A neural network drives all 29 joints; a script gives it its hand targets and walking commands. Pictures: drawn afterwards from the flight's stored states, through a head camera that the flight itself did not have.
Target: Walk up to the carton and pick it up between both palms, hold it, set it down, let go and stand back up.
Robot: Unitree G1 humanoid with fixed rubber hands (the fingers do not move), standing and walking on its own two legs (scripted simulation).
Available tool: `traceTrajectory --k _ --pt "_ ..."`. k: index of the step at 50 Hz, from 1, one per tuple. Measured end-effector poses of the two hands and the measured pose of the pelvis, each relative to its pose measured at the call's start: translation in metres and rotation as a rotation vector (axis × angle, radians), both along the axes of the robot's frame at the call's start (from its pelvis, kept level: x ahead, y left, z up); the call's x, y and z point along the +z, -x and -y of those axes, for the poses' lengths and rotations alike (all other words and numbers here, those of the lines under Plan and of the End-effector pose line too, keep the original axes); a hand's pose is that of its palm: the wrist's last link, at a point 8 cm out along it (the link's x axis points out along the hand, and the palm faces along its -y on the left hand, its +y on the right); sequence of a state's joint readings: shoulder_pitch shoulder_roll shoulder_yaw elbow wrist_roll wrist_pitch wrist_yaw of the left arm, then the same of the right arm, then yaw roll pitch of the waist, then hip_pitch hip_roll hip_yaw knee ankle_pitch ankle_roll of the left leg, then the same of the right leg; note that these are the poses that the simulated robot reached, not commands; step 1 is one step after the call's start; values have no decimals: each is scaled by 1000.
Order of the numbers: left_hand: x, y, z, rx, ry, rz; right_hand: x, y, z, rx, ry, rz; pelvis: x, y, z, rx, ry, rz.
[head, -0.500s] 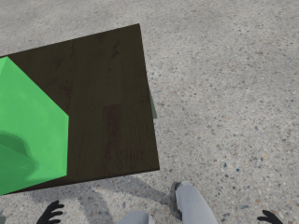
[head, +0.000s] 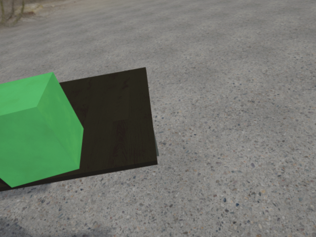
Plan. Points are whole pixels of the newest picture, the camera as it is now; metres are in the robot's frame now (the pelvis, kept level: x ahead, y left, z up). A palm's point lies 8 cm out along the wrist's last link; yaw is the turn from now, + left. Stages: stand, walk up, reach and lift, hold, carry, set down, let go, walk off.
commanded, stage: walk up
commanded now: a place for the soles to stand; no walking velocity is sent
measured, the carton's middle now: (32, 129) +0.43 +0.39 +0.13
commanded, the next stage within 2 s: none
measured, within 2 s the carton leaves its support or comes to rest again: neither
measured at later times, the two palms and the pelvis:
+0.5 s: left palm out of the picture -0.10 +0.40 -0.04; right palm out of the picture +0.08 -0.24 -0.11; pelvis -0.05 +0.07 +0.01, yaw +5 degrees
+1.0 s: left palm out of the picture -0.01 +0.53 -0.04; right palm out of the picture +0.07 -0.13 -0.10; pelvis -0.04 +0.18 +0.01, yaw +8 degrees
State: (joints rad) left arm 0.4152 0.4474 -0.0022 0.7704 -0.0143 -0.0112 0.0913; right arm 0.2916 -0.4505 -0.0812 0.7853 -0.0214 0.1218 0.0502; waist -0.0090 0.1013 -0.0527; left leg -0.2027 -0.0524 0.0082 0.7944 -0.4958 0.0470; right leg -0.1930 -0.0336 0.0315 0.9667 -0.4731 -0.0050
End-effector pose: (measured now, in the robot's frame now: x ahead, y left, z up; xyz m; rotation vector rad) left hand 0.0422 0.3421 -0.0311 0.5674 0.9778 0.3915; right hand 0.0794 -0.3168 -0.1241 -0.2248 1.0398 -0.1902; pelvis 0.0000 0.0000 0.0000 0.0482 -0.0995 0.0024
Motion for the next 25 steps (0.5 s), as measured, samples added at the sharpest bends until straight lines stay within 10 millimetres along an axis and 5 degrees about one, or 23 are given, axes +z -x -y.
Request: traceTrajectory --k 4,9,13,18,25 --pt "12 56 4 63 -42 -39 -1 -24 -6 113 -17 27 4 18 9 52 37 27" --pt "14 138 18 168 -15 -177 8 -28 -13 187 -13 -6 14 35 11 58 34 26" --pt "18 179 18 207 8 -267 13 -19 -22 214 -6 -49 21 45 4 60 42 17" --pt "15 183 -1 192 22 -283 15 -10 -39 214 8 -74 21 51 -16 66 61 -3" --pt "-10 138 -63 106 33 -219 14 -1 -82 197 39 -93 8 51 -66 85 99 -22"
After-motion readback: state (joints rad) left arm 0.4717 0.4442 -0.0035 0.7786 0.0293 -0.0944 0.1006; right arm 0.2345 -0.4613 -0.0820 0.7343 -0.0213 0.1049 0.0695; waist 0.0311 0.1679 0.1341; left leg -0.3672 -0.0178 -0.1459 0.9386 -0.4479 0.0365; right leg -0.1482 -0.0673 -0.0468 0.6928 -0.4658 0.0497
